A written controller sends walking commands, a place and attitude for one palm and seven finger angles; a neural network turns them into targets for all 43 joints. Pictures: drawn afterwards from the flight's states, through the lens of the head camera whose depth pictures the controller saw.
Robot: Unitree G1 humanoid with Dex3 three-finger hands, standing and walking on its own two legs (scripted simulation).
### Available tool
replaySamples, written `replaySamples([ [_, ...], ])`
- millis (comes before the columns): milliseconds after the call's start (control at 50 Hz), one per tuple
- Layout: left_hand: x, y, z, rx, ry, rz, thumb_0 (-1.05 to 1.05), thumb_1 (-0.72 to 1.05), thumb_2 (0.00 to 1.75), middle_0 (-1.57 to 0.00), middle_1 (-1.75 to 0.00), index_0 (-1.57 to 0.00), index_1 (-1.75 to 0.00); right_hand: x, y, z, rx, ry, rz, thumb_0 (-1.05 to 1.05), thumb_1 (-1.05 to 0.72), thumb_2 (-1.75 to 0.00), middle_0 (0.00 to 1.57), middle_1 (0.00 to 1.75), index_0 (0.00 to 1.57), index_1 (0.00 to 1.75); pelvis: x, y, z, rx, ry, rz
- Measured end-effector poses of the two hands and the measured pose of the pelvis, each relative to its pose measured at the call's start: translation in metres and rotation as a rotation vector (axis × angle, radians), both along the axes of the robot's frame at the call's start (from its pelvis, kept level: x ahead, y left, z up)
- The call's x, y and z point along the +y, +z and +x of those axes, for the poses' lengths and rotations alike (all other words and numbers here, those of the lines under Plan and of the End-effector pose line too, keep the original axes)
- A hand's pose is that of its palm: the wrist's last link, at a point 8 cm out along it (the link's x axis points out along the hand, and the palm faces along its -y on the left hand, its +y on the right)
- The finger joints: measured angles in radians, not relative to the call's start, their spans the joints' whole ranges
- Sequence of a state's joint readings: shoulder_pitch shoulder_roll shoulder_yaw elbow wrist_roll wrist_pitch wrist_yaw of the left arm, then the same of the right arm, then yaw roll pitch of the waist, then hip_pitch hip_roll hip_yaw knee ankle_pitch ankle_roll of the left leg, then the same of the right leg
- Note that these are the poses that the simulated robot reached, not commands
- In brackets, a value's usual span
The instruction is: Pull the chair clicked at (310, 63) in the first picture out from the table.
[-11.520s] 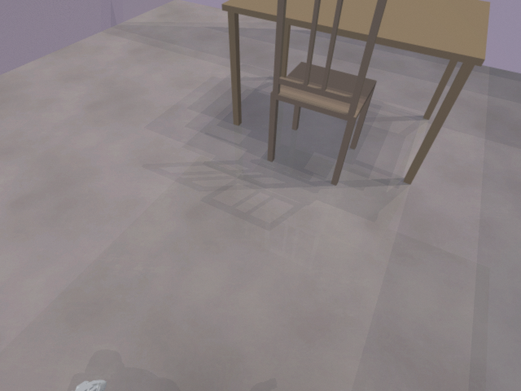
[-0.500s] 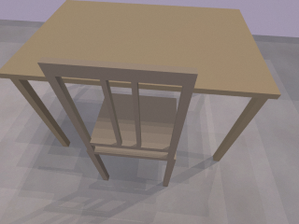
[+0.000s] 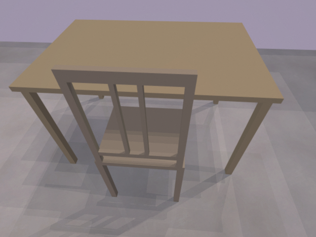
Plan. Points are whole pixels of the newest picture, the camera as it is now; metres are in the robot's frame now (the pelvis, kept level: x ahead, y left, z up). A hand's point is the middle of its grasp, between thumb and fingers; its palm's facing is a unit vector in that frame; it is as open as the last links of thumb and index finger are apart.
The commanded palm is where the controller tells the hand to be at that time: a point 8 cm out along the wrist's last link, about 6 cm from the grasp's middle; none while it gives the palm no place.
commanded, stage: come to a stop and stand still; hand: left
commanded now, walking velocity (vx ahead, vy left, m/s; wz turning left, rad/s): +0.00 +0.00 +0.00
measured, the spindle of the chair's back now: (121, 123) +0.50 +0.17 -0.05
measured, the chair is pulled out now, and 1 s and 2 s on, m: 0.00 0.00 0.00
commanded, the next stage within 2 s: look again from close up in 0.10 s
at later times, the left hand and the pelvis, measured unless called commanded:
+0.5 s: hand out of the picture +0.01 +0.15 -0.17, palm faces +0.05 -0.98 -0.20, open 7.3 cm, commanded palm none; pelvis +0.01 -0.02 +0.00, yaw +1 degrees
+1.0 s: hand out of the picture +0.00 +0.15 -0.17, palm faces +0.06 -0.98 -0.18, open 7.4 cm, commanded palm none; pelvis +0.01 -0.01 +0.00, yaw +1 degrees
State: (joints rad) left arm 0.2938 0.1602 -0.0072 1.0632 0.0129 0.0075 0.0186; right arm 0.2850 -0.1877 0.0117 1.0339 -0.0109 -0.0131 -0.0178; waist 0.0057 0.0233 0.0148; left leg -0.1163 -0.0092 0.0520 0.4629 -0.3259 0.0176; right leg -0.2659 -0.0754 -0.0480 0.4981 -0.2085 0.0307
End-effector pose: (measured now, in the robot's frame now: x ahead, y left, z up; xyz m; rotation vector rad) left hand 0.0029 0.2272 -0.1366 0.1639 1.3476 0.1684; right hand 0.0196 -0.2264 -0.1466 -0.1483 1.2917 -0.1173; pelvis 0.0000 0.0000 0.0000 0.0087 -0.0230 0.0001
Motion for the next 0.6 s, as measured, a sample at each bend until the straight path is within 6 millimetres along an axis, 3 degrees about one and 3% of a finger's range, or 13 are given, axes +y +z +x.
replaySamples([
  [140, -0.009, 0.001, -0.019, 0.062, 0.02, -0.004, 0.01, 0.91, 0.9, -0.2, -0.3, -0.2, -0.3, 0.003, -0.003, -0.035, 0.121, -0.01, 0.028, 0.0, -0.92, -0.9, 0.19, 0.3, 0.2, 0.3, -0.007, 0.001, 0.001, 0.013, 0.008, 0.002],
  [260, -0.019, -0.001, -0.019, 0.079, 0.029, -0.015, 0.01, 0.91, 0.9, -0.2, -0.3, -0.2, -0.3, 0.005, -0.004, -0.047, 0.179, -0.02, 0.04, 0.0, -0.92, -0.9, 0.19, 0.3, 0.2, 0.3, -0.012, 0.001, 0.006, 0.013, 0.014, 0.001],
  [380, -0.027, -0.003, -0.01, 0.065, 0.028, -0.026, 0.01, 0.91, 0.9, -0.2, -0.3, -0.2, -0.3, 0.005, -0.004, -0.04, 0.172, -0.023, 0.043, 0.0, -0.91, -0.9, 0.19, 0.3, 0.2, 0.3, -0.015, 0.001, 0.01, 0.01, 0.015, 0.001],
  [600, -0.026, -0.003, -0.001, 0.043, 0.038, -0.018, 0.02, 0.93, 0.9, -0.2, -0.3, -0.2, -0.3, 0.003, -0.004, -0.015, 0.12, -0.008, 0.032, 0.0, -0.92, -0.9, 0.19, 0.3, 0.2, 0.3, -0.018, 0.002, 0.014, 0.006, 0.017, -0.002],
])
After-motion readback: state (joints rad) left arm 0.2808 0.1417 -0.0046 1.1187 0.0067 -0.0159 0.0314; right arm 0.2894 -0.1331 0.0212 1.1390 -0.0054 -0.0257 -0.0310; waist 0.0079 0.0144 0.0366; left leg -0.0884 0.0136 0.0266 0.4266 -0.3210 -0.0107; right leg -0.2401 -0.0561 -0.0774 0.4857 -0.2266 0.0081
